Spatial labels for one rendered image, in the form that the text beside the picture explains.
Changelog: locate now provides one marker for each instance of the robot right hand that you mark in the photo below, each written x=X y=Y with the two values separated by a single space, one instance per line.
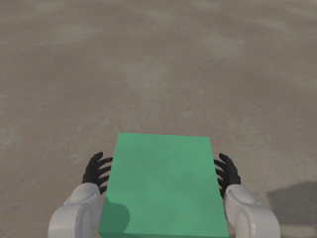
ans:
x=229 y=174

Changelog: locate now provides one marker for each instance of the carton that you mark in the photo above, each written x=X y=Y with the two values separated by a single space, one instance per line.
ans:
x=162 y=186

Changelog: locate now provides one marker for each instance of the robot right forearm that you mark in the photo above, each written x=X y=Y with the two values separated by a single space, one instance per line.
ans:
x=249 y=218

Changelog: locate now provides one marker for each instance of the robot left forearm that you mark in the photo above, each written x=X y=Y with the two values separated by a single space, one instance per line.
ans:
x=79 y=213

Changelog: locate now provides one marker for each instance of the robot left hand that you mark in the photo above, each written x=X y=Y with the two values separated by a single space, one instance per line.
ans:
x=92 y=172

